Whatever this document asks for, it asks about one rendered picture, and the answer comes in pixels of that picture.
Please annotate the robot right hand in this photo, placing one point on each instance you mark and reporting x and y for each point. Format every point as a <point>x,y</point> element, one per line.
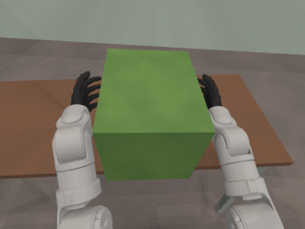
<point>210,92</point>

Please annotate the robot left hand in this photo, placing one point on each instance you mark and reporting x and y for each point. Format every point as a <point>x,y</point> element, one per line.
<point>81,91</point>

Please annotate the left robot upper arm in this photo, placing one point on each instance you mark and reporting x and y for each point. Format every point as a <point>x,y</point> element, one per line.
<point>93,217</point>

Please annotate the table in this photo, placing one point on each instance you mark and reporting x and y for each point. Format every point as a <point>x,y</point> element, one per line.
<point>29,110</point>

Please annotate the right robot upper arm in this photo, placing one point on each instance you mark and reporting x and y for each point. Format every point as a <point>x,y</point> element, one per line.
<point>256,215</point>

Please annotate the left robot forearm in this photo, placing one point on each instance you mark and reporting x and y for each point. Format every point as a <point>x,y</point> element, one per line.
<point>74,161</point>

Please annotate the carton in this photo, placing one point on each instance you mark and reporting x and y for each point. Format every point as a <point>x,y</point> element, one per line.
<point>151,119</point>

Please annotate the right robot forearm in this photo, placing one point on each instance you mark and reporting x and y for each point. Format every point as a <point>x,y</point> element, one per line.
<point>235,155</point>

